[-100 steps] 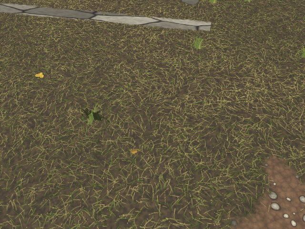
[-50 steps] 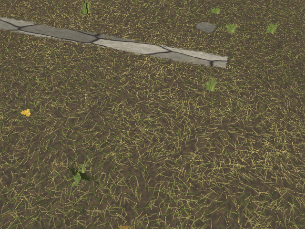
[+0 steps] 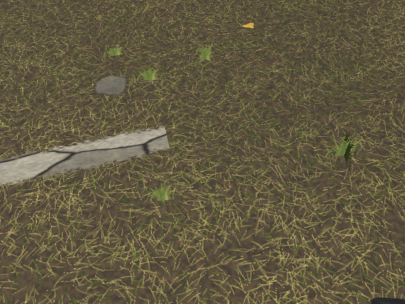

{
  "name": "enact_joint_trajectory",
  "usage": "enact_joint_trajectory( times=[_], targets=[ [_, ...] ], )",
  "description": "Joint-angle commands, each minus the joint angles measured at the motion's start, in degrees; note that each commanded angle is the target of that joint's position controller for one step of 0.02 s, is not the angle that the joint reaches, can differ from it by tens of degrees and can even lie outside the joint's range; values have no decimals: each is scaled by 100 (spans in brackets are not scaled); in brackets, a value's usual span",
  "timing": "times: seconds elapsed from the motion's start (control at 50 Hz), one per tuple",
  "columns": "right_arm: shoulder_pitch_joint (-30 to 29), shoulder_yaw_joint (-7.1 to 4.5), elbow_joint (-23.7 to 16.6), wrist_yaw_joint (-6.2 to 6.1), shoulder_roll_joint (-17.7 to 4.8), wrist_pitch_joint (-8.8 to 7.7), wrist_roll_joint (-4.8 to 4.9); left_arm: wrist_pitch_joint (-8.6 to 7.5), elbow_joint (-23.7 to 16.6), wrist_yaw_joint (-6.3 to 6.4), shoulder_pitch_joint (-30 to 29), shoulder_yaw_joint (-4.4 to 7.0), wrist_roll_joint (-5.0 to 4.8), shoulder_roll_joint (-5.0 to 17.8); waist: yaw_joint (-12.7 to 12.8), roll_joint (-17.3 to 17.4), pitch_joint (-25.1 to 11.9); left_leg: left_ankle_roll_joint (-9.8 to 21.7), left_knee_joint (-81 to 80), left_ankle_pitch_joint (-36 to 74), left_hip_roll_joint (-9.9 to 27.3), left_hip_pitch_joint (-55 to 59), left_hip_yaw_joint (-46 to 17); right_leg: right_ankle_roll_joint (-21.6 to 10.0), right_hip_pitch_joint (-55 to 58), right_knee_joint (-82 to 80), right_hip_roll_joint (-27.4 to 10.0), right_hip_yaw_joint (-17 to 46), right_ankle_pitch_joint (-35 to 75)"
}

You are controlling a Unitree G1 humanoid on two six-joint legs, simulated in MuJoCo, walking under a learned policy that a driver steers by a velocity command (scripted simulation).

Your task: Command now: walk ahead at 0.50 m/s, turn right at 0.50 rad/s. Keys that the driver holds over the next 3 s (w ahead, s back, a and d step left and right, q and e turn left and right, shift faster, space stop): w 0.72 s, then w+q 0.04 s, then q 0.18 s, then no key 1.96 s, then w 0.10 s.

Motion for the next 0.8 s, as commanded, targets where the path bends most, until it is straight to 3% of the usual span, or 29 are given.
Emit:
enact_joint_trajectory(
  times=[0.02,0.08,0.16,0.2,0.22,0.24,0.26,0.28,0.3,0.32,0.34,0.36,0.38,0.42,0.48,0.54,0.62,0.68,0.72,0.74,0.76,0.78,0.8],
  targets=[
    [-348,-9,-371,47,-209,-40,5,-71,-386,108,-98,216,-16,959,-32,-549,-202,-68,-1232,1237,-301,453,269,-674,-329,-674,-1115,817,1238],
    [-777,45,-508,153,-187,-101,71,-80,-204,96,244,174,-14,876,220,-648,-93,41,-1855,1881,-404,739,323,-562,-218,-676,-1243,921,793],
    [-1022,30,-687,261,-402,-190,86,-16,-25,130,572,171,0,906,274,-682,3,317,-2266,1118,-448,288,284,-547,919,-119,-1698,1343,1325],
    [-698,-6,-641,274,-526,-228,89,38,-21,157,515,194,20,993,65,-828,-95,510,-2371,571,-569,653,410,-452,1212,246,-1781,1398,2366],
    [-153,-76,-493,257,-651,-247,69,55,-63,155,375,182,19,991,-243,-843,-404,668,-2543,620,-726,1417,569,-353,1207,762,-1596,1243,3370],
    [721,-161,-296,236,-860,-258,3,52,-157,130,206,120,54,883,-664,-760,-1098,961,-2307,943,-421,2825,310,-205,742,1774,-1322,1020,3583],
    [1699,-246,-174,217,-1216,-239,-42,17,-253,122,398,23,161,650,-906,-6,-1976,1454,-2051,1047,601,4665,-974,39,-545,3495,-761,675,1923],
    [2103,-296,102,277,-1311,-164,22,-73,-161,80,1204,-86,-19,244,-617,1747,-2456,2226,-2831,-255,1648,6113,-3499,399,-2490,5182,21,449,-2164],
    [1997,-159,68,282,-779,-140,187,-121,-145,73,784,-6,-108,814,-813,975,-1850,1978,-3193,-1504,1502,5834,-3675,355,-3198,5674,-343,787,-2218],
    [1513,-88,-19,251,-558,-98,183,-150,-331,56,78,44,-135,999,-819,457,-972,1725,-3345,-1418,1295,4975,-2809,343,-3439,5619,-609,555,-1663],
    [1158,-43,-94,246,-508,-62,99,-170,-414,63,-271,31,-64,931,-661,-5,-515,1626,-3516,-787,1076,4131,-2216,360,-3260,5353,-876,310,-1214],
    [986,-6,-108,249,-414,-58,43,-175,-447,62,-367,52,19,860,-510,-52,-291,1607,-3647,-212,891,3613,-1839,386,-3084,5000,-1053,229,-946],
    [944,28,-96,248,-363,-71,-11,-157,-443,51,-259,58,33,768,-357,121,-321,1567,-3753,202,739,3325,-1549,401,-2779,4776,-1194,204,-802],
    [1008,34,-16,247,-376,-89,39,-108,-419,51,-131,20,20,553,-256,305,-358,1609,-3948,699,608,3088,-1121,477,-2606,4348,-1292,65,-756],
    [1186,-38,94,176,-660,-68,87,-83,-623,60,-657,-50,78,425,-339,218,-222,1666,-4187,1252,600,2978,-681,658,-2866,3426,-1390,-104,-143],
    [1381,-51,181,126,-741,-3,135,-121,-748,11,-1209,-115,71,320,-509,199,-153,1447,-4239,1394,338,2920,-147,688,-2602,2247,-1272,-261,931],
    [1868,-48,392,114,-802,71,191,-164,-950,-84,-1911,-147,0,342,-766,220,-1,1362,-4134,1174,446,3224,-49,655,-2360,1382,-1054,-385,1474],
    [1992,-72,500,89,-870,169,207,-206,-1103,-175,-2158,-123,-17,471,-709,284,75,1265,-3828,1440,747,3816,-168,465,-2437,1046,-986,-346,982],
    [1880,-103,503,59,-980,230,208,-230,-1032,-197,-1783,-44,-2,662,-407,377,-152,1138,-3311,2448,779,4012,-108,289,-1798,860,-819,-475,619],
    [1830,-78,494,50,-934,256,217,-238,-847,-172,-1143,65,27,846,-48,317,-529,1014,-2553,3173,565,3823,32,140,-786,682,-685,-583,677],
    [1785,6,400,43,-758,254,153,-242,-604,-116,-136,200,84,1169,386,152,-1242,833,-1297,2754,273,3028,198,-118,832,920,-1080,-216,872],
    [2223,185,214,55,-193,170,51,-211,-534,-54,551,329,239,1774,365,-1033,-2164,409,938,396,-547,923,569,-815,3102,980,-2636,1858,1323],
    [2480,211,352,76,-179,74,139,-155,-482,-64,635,250,189,1486,329,-1730,-2763,284,2063,-2651,-949,36,-75,-1316,3414,309,-3258,3405,1574]
  ],
)
Next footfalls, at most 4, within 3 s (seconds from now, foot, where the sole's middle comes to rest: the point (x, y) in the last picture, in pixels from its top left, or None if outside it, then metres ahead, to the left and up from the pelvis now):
0.24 left None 0.34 0.14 -0.78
0.76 right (273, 249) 0.65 -0.14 -0.78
1.22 left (202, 232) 0.72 0.10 -0.78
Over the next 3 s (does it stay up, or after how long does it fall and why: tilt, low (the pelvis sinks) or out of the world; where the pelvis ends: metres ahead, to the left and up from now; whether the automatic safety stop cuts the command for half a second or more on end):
stays up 0.66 -0.03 -0.01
